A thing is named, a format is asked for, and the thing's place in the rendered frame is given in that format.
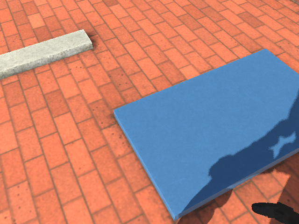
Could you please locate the right robot hand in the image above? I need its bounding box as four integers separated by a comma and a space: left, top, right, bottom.
251, 202, 299, 224

